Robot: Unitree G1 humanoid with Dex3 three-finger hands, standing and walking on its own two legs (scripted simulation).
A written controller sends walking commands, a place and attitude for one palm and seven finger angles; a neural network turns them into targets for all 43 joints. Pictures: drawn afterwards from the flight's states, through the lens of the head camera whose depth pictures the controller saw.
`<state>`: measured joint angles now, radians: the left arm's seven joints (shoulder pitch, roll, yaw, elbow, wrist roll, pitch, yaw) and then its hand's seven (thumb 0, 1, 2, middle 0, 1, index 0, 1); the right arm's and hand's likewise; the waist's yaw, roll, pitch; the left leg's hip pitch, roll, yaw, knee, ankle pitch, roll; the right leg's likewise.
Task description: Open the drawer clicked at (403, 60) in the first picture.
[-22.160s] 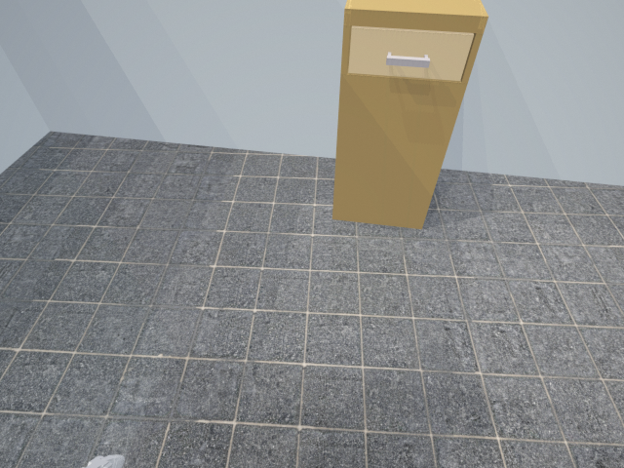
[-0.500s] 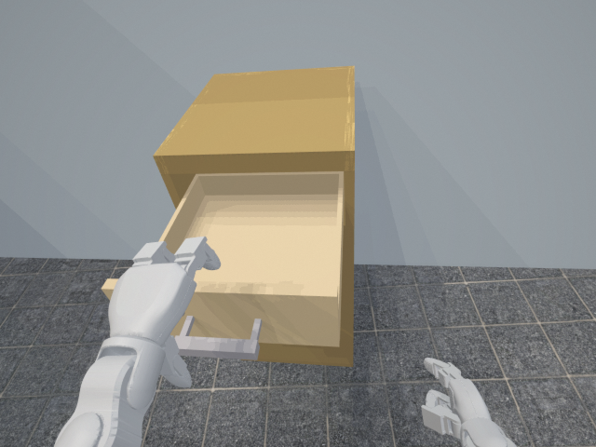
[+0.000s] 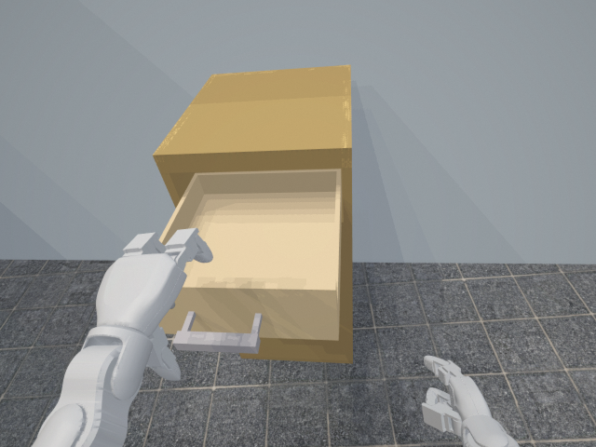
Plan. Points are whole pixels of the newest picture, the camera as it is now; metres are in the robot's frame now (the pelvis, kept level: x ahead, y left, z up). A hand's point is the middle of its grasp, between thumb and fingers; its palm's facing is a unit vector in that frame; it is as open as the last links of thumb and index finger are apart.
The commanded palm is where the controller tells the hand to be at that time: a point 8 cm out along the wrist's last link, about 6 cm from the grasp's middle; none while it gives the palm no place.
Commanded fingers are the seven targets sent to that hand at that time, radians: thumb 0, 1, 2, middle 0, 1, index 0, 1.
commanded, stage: draw the hand back to the body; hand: left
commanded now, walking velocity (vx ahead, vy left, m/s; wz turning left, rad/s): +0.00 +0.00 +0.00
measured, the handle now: (220, 330) +0.28 +0.19 -0.01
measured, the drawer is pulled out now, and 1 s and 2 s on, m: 0.30 0.30 0.30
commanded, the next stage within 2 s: step back with the hand held close in 1.42 s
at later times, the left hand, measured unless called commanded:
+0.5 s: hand (151, 317) +0.21 +0.21 +0.14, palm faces +0.21 -0.60 -0.77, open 13.8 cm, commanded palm +0.16 +0.24 +0.18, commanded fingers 0.00 -0.32 0.38 -0.29 -1.09 -0.29 -1.09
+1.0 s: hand (125, 295) +0.22 +0.24 +0.16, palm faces +0.38 -0.83 -0.40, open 10.6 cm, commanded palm +0.17 +0.28 +0.18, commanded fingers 0.00 0.55 0.75 -0.22 -0.52 -0.22 -0.52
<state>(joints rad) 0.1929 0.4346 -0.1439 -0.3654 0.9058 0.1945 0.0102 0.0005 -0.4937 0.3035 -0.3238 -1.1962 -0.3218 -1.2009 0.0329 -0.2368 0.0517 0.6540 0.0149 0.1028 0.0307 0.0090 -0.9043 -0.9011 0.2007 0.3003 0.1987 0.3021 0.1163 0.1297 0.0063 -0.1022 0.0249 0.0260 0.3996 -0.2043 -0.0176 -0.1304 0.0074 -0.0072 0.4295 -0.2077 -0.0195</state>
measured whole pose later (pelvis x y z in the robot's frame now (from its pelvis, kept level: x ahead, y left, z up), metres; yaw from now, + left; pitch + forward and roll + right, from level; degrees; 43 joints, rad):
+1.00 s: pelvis +0.04 +0.01 +0.00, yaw +1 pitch -4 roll +0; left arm 0.54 0.33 0.26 -0.51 -0.05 -0.11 0.11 0.00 0.21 0.61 -0.26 -0.74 -0.26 -0.74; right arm 0.19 -0.22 0.02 0.64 0.00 -0.14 -0.08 0.01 -0.90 -0.90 0.20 0.30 0.20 0.30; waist 0.05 0.06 0.03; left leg -0.10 0.03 0.01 0.44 -0.28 -0.01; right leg -0.10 0.01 -0.03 0.42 -0.26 -0.01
